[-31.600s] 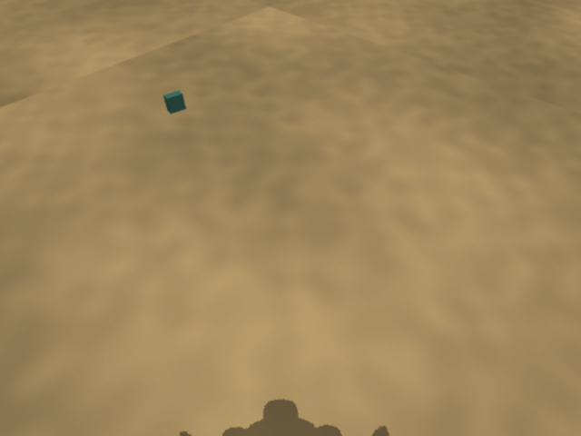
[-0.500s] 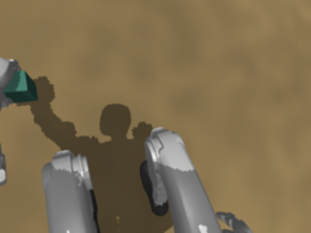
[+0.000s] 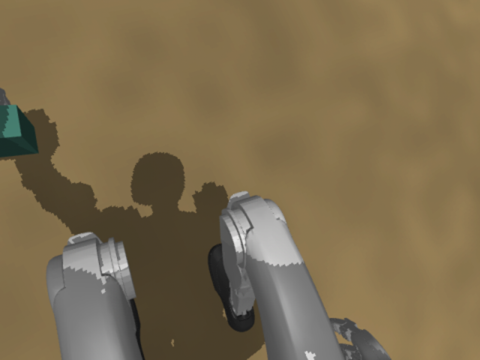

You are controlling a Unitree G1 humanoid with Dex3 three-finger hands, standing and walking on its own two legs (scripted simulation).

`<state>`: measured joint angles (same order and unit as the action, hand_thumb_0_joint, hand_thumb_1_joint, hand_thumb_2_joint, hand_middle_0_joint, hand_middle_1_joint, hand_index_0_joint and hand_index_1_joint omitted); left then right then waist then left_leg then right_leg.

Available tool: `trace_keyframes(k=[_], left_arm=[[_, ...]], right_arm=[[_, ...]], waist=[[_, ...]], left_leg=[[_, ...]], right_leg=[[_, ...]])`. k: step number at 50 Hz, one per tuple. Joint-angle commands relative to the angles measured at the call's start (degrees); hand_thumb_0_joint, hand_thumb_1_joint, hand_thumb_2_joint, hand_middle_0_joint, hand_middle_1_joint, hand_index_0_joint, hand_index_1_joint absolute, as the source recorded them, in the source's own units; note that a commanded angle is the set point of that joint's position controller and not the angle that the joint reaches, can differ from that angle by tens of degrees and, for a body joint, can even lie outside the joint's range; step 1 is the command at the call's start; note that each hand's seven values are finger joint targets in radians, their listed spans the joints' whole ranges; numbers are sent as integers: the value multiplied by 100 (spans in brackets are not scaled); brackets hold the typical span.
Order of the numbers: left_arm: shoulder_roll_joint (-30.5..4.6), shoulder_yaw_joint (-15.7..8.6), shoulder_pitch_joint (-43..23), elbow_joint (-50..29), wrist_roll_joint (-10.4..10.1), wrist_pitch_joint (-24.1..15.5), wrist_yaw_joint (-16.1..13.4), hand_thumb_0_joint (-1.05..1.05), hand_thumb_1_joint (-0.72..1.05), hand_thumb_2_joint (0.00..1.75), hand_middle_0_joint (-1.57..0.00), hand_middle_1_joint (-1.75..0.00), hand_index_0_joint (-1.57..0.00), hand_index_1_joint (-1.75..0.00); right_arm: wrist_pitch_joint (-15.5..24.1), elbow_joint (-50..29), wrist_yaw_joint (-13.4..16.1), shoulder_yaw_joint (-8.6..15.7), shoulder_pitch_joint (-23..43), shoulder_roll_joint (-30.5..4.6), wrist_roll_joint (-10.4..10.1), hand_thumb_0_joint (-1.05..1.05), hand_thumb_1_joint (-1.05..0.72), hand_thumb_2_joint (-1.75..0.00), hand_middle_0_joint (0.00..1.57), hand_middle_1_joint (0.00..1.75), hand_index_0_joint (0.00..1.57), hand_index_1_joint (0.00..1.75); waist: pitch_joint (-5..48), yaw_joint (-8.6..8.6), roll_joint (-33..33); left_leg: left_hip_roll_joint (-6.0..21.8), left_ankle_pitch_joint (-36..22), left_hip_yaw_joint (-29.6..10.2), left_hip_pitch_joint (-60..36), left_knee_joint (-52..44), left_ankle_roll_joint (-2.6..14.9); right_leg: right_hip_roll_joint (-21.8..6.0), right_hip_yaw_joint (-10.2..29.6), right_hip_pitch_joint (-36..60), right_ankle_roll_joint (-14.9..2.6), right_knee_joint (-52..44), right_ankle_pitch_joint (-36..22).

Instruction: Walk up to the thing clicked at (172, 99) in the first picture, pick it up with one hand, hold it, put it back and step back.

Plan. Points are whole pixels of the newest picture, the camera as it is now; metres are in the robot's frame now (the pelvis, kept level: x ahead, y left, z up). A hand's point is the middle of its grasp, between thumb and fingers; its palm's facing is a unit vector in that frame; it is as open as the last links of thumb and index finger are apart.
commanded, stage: lower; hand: left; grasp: from above
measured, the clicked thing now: out of the picture +0.50 +0.28 -0.21
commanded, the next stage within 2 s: rest in 0.16 s
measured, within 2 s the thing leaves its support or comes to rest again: rests again in 0.80 s
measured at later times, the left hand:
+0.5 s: hand out of the picture +0.50 +0.28 -0.22, palm faces -0.48 -0.05 -0.87, open 8.6 cm
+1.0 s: hand out of the picture +0.50 +0.28 -0.25, palm faces -0.47 -0.06 -0.88, open 8.6 cm
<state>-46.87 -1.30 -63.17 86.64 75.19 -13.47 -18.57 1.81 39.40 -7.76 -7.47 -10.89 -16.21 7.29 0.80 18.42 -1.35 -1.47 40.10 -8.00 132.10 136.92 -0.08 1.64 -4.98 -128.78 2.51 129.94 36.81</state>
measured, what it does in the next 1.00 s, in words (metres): stands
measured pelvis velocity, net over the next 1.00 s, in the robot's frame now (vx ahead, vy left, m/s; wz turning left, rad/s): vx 0.00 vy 0.00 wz -0.07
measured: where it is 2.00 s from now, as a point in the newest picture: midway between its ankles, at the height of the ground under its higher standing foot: (184, 325)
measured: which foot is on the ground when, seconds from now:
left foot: down 0.00-1.00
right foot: down 0.00-1.00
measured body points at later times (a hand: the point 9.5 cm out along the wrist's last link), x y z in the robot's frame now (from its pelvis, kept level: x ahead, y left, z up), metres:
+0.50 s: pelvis +0.00 +0.00 -0.02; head +0.28 +0.09 +0.33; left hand +0.52 +0.28 -0.17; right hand +0.02 -0.26 -0.09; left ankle +0.07 +0.12 -0.31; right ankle +0.11 -0.12 -0.31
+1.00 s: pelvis +0.00 +0.00 -0.03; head +0.28 +0.11 +0.31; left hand +0.52 +0.28 -0.20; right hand +0.01 -0.26 -0.08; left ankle +0.07 +0.12 -0.31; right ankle +0.11 -0.12 -0.31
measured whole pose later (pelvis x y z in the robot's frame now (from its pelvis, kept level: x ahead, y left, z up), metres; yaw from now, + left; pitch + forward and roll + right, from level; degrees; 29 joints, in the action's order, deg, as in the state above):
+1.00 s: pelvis +0.00 +0.00 -0.03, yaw -4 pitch +31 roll -14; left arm -56.2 -4.7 -63.8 92.8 78.1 -13.9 -26.3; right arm 6.4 36.3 -9.1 -13.7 -9.9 -18.5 11.4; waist -6.1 22.9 -5.7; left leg -1.3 41.1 -12.2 134.7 143.4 -0.1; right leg 2.8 -8.5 -130.1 3.0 133.1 36.1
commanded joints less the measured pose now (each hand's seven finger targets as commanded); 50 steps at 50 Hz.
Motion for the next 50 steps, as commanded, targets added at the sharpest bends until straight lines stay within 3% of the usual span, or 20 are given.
trace_keyframes(k=[1,7,12,17,20,24,25,26,30,32,35,36,37,38,42,43,46,47,49,50], left_arm=[[-1402,-229,-2157,-807,-16,-81,-404,0,68,73,-101,-71,-104,-68],[-1578,-306,-2210,-940,44,-62,-590,0,69,74,-102,-72,-104,-69],[-1633,-335,-2195,-808,47,-4,-637,0,70,77,-102,-73,-104,-71],[-1620,-306,-1908,-553,23,12,-628,0,61,70,-95,-67,-97,-65],[-1864,-445,-1973,-687,30,-36,-659,0,61,69,-93,-68,-96,-64],[-1724,-328,-1873,-441,33,-74,-697,0,63,69,-96,-65,-99,-62],[-2007,-535,-1888,-614,63,-93,-740,0,62,68,-94,-67,-97,-64],[-1942,-423,-1933,-542,87,-96,-735,0,61,71,-95,-67,-97,-65],[-2162,-662,-1868,-450,167,-139,-843,0,64,69,-96,-66,-99,-63],[-2192,-619,-1914,-527,186,-147,-881,0,64,71,-96,-67,-99,-65],[-1971,-396,-1979,-460,118,-152,-930,0,65,69,-96,-68,-99,-65],[-2282,-592,-1954,-418,184,-145,-961,0,64,69,-95,-67,-98,-64],[-2224,-500,-1957,-475,242,-137,-945,0,62,70,-95,-65,-98,-63],[-2358,-650,-1869,-438,267,-131,-987,0,63,70,-97,-64,-99,-61],[-2028,-404,-2014,-450,210,-106,-1025,0,64,70,-95,-67,-98,-65],[-2228,-544,-1921,-310,195,-83,-1061,0,62,71,-95,-68,-97,-65],[-2037,-356,-1945,-235,187,-59,-1057,0,63,68,-94,-67,-98,-64],[-2326,-539,-1894,-215,205,-55,-1074,0,62,68,-94,-67,-97,-64],[-2059,-322,-1936,-299,206,-63,-1056,0,60,67,-94,-64,-97,-61],[-2336,-553,-1844,-224,197,-50,-1096,0,62,68,-95,-66,-97,-63]], right_arm=[[-1,32,61,429,-1306,-1578,84,0,-92,-90,20,30,20,30],[50,40,42,356,-1342,-1620,131,0,-92,-90,20,30,20,30],[119,34,19,316,-1372,-1682,182,0,-92,-90,20,30,20,30],[160,8,-1,241,-1358,-1712,209,0,-91,-90,20,30,20,30],[187,-104,2,220,-1306,-1778,220,0,-91,-90,20,30,20,30],[199,-64,5,153,-1322,-1837,252,0,-91,-90,20,30,20,30],[210,-108,5,159,-1321,-1839,268,0,-90,-90,20,30,20,30],[225,-155,-2,123,-1262,-1864,270,0,-91,-90,20,30,20,30],[252,-159,15,136,-1310,-2024,346,0,-90,-90,20,30,20,30],[259,-135,-17,76,-1289,-1913,363,0,-91,-90,20,30,20,30],[325,-215,-8,33,-1126,-1970,374,0,-90,-90,20,30,20,30],[337,-153,-4,48,-1218,-2043,386,0,-90,-90,20,30,20,30],[351,-191,-8,23,-1211,-2012,399,0,-90,-90,20,30,20,30],[336,-137,10,64,-1233,-2077,409,0,-90,-90,20,30,20,30],[392,-208,-42,-5,-1117,-1995,423,0,-90,-90,20,30,20,30],[386,-146,-31,-12,-1149,-2047,425,0,-90,-90,20,30,20,30],[427,-262,-47,-38,-1065,-2063,428,0,-90,-90,20,30,20,30],[427,-161,-40,-44,-1146,-2107,428,0,-90,-90,20,30,20,30],[453,-245,-60,-65,-1052,-2065,421,0,-91,-90,20,30,20,30],[447,-197,-61,-57,-1125,-2117,436,0,-91,-90,20,30,20,30]], waist=[[3822,187,2322],[4040,175,2548],[3848,317,2510],[3680,325,2371],[3707,361,2304],[3579,427,2380],[3662,415,2472],[3488,427,2457],[3366,501,2536],[3550,531,2553],[3296,565,2574],[3220,610,2631],[3284,565,2620],[3335,540,2679],[3265,646,2818],[3266,644,2723],[3022,706,2608],[3017,694,2658],[3020,681,2824],[3087,667,2736]], left_leg=[[33,-1157,417,-2935,-1397,95],[43,-1346,435,-3021,-1275,94],[63,-1347,399,-2885,-1138,101],[63,-1288,387,-2640,-1085,111],[79,-1374,366,-2654,-987,115],[83,-1456,313,-2731,-960,79],[110,-1563,315,-2775,-952,81],[96,-1466,324,-2647,-907,84],[119,-1536,247,-2831,-876,30],[148,-1507,277,-2803,-864,81],[133,-1292,254,-2735,-860,67],[151,-1330,225,-2736,-843,53],[153,-1354,251,-2779,-812,60],[162,-1468,198,-2890,-844,20],[183,-1416,162,-2903,-892,24],[175,-1387,157,-2822,-853,46],[173,-1257,147,-2709,-834,51],[189,-1257,119,-2737,-865,42],[192,-1329,108,-2856,-872,10],[207,-1388,78,-2870,-867,19]], right_leg=[[135,-522,1928,-471,-1015,-1172],[157,-539,2024,-459,-914,-1370],[168,-587,1966,-463,-873,-1378],[192,-621,2072,-457,-879,-1326],[194,-647,2128,-456,-868,-1411],[194,-702,2046,-473,-836,-1442],[212,-703,2184,-455,-816,-1570],[211,-699,2100,-476,-810,-1475],[201,-787,1938,-508,-783,-1460],[248,-744,2258,-449,-816,-1548],[239,-808,1971,-468,-835,-1338],[233,-827,1948,-477,-790,-1366],[253,-805,2007,-468,-782,-1395],[237,-859,1947,-488,-751,-1443],[270,-872,1939,-467,-730,-1461],[270,-889,1980,-458,-728,-1476],[268,-898,1842,-463,-751,-1377],[263,-910,1870,-457,-737,-1373],[268,-902,1800,-473,-687,-1411],[272,-930,1917,-468,-715,-1461]])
